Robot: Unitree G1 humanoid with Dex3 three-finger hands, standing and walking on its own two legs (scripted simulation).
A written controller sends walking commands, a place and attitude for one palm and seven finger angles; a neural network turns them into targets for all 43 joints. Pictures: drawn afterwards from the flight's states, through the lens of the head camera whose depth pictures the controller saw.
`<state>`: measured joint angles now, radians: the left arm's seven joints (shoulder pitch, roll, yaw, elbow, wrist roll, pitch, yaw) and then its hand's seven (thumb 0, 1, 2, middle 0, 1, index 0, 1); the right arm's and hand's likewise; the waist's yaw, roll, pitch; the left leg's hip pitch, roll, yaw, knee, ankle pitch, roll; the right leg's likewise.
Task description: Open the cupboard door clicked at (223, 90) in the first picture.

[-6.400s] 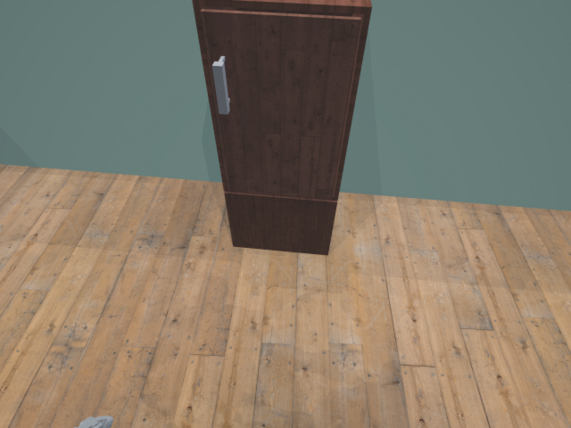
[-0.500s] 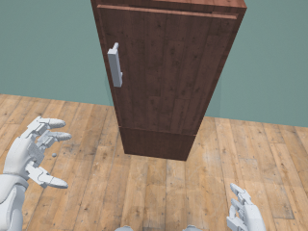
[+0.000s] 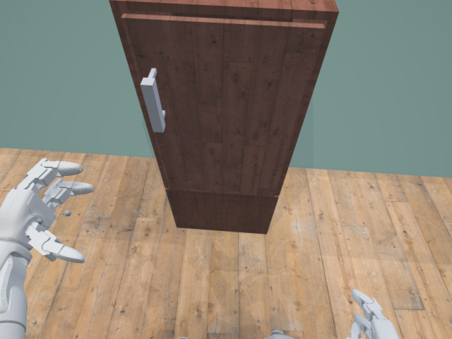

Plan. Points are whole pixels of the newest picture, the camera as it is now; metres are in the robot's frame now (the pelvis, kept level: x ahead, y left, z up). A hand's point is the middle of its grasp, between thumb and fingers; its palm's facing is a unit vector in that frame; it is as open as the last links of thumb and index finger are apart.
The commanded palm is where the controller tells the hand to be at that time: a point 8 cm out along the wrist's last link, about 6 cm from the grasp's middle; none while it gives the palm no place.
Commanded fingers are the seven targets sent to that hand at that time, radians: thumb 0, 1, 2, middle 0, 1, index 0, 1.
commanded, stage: raise the hand with hooked fingers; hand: left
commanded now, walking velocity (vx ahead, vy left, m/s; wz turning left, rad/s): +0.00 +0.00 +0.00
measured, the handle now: (156, 100) +0.60 +0.19 +0.06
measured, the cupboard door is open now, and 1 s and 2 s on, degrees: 0 0 0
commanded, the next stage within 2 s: move the hooked fingers beside the handle in 0.24 s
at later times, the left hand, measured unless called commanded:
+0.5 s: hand (65, 209) +0.30 +0.28 +0.08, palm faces -0.02 -1.00 -0.02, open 14.0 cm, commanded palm +0.28 +0.32 +0.08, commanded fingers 0.00 -0.50 0.30 -0.30 -1.20 -0.30 -1.20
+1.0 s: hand (85, 169) +0.38 +0.27 +0.08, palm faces -0.05 -1.00 -0.01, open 14.0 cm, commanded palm +0.36 +0.32 +0.07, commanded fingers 0.00 -0.50 0.30 -0.30 -1.20 -0.30 -1.20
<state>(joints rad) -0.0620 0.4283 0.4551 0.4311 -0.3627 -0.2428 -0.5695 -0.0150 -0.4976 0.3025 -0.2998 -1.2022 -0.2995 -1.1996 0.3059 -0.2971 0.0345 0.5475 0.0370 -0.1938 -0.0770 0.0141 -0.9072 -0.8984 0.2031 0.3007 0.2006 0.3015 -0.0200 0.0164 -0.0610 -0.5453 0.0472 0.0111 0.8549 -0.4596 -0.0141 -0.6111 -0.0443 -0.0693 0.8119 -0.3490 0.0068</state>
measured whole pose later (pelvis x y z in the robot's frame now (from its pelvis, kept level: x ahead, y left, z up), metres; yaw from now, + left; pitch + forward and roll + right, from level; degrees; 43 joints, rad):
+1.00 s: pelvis -0.01 +0.00 -0.01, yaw -1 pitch +13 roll -1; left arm -0.47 0.53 0.48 0.84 -0.27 -0.30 -0.57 -0.02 -0.50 0.30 -0.30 -1.20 -0.30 -1.20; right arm 0.36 -0.30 0.04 0.59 0.03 -0.10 -0.07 0.01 -0.91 -0.90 0.20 0.30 0.20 0.30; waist -0.07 0.00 -0.07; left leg -0.67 0.05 0.01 0.91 -0.47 -0.01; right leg -0.73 -0.04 -0.06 0.85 -0.34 0.01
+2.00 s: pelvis -0.01 +0.02 -0.03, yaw -3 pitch +25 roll -4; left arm -1.12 0.85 0.52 1.31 -0.04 -0.28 -0.48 -0.02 -0.50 0.30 -0.30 -1.20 -0.30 -1.20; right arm 0.44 -0.29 0.09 0.58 -0.02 0.09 -0.04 0.00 -0.91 -0.90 0.20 0.30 0.20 0.30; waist -0.25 0.02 -0.06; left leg -0.97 0.08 0.00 1.04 -0.50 0.01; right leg -1.00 -0.02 -0.06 0.90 -0.33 0.03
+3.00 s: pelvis +0.00 +0.02 -0.03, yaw -3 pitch +25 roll -5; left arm -1.07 0.79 0.49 1.26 -0.06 -0.28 -0.46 -0.02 -0.50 0.30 -0.30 -1.20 -0.30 -1.20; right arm 0.43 -0.28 0.08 0.57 -0.02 0.12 -0.02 0.00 -0.91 -0.90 0.20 0.30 0.20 0.30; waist -0.23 0.02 -0.06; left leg -0.96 0.08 -0.01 1.05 -0.52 0.01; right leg -0.99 -0.01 -0.07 0.90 -0.34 0.02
